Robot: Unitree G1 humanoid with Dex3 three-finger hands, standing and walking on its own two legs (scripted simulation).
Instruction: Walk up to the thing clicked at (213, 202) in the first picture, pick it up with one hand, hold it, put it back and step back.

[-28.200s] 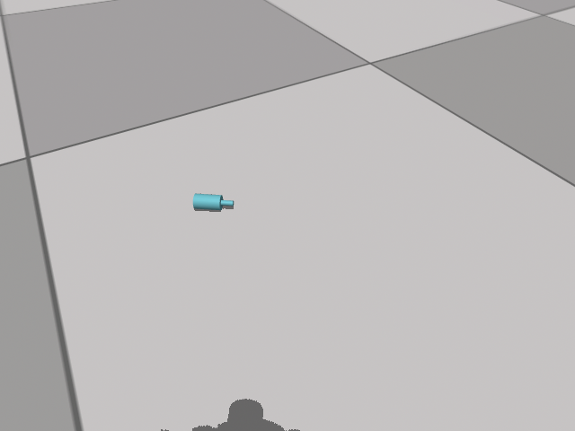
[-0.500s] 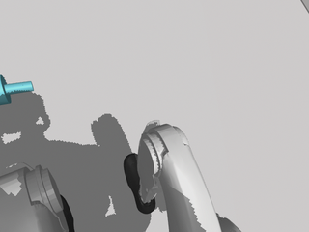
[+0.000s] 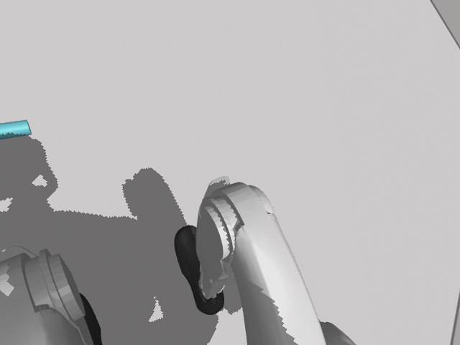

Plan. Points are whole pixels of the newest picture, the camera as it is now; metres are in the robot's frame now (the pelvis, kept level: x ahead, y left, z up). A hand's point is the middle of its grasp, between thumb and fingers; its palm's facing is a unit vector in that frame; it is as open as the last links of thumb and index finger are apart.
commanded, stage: open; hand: left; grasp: from above
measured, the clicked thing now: out of the picture +0.49 +0.25 -0.27
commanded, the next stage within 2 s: withdraw in 0.94 s
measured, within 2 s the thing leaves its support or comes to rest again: neither
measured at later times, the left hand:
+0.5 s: hand out of the picture +0.48 +0.28 -0.24, palm faces -0.45 -0.09 -0.89, open 11.7 cm
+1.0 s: hand out of the picture +0.48 +0.29 -0.24, palm faces -0.46 -0.09 -0.88, open 13.2 cm
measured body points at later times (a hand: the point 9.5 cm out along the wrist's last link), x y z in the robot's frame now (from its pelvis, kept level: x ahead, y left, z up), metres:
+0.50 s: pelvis +0.00 +0.00 +0.00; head +0.29 +0.11 +0.33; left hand +0.50 +0.29 -0.19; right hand +0.02 -0.25 -0.05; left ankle +0.06 +0.12 -0.27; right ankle +0.12 -0.12 -0.27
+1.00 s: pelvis +0.00 +0.00 +0.01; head +0.29 +0.11 +0.33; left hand +0.50 +0.29 -0.19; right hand +0.02 -0.25 -0.04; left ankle +0.06 +0.12 -0.27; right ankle +0.12 -0.12 -0.27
